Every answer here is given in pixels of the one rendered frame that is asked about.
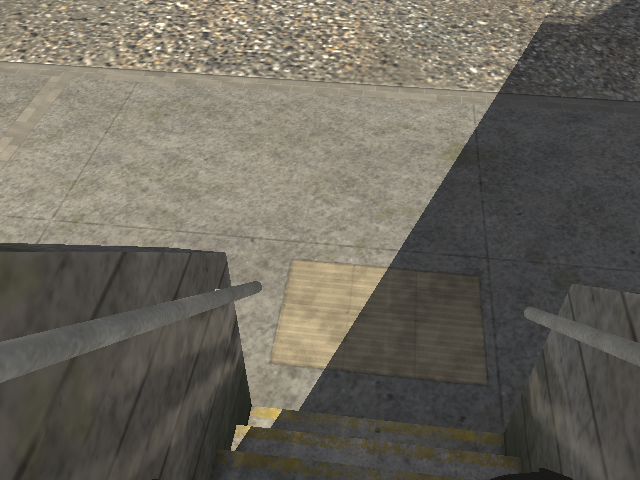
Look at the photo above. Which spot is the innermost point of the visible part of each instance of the stairs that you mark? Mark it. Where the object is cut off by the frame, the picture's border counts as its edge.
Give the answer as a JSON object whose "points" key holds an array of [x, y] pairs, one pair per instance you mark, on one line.
{"points": [[280, 444]]}

